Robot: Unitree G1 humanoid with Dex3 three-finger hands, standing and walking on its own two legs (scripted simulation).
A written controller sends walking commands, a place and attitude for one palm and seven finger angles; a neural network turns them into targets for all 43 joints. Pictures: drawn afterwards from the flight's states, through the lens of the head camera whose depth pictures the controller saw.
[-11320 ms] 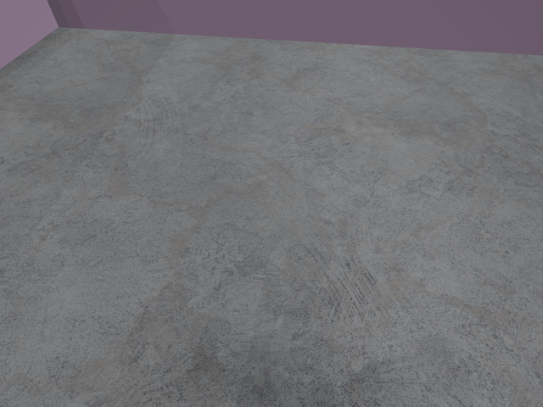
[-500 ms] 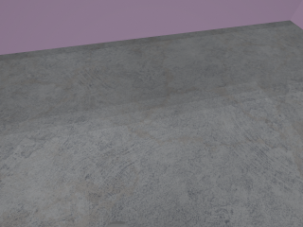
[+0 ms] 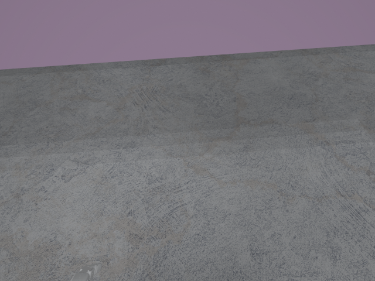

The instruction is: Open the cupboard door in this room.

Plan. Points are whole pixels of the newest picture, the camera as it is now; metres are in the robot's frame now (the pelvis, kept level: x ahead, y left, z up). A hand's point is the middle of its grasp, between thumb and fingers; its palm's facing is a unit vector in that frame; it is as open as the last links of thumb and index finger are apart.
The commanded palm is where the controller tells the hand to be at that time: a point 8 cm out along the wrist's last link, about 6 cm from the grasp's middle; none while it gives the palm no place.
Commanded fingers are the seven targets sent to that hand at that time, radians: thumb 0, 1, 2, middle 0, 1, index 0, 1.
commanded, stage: turn or walk to find it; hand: left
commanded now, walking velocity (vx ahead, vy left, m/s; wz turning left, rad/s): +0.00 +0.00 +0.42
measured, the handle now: out of the picture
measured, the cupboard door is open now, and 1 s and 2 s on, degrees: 0 0 0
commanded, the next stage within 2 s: none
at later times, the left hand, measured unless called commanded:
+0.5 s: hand out of the picture -0.07 +0.21 -0.18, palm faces +0.31 -0.92 -0.23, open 7.4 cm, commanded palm none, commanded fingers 0.00 0.90 0.90 -0.20 -0.30 -0.20 -0.30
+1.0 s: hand out of the picture -0.02 +0.20 -0.14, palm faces +0.43 -0.86 -0.28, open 7.4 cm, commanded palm none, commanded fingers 0.00 0.90 0.90 -0.20 -0.30 -0.20 -0.30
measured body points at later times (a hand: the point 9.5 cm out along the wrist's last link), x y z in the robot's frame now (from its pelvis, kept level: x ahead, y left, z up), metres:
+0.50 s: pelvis -0.03 +0.01 +0.00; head +0.00 +0.03 +0.44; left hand -0.08 +0.26 -0.16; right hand +0.13 -0.22 -0.14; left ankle -0.06 +0.11 -0.73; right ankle -0.01 -0.11 -0.73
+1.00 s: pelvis -0.04 -0.03 +0.00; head +0.00 -0.04 +0.45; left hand -0.04 +0.25 -0.12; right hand +0.10 -0.24 -0.16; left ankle -0.07 +0.11 -0.72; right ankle +0.00 -0.12 -0.73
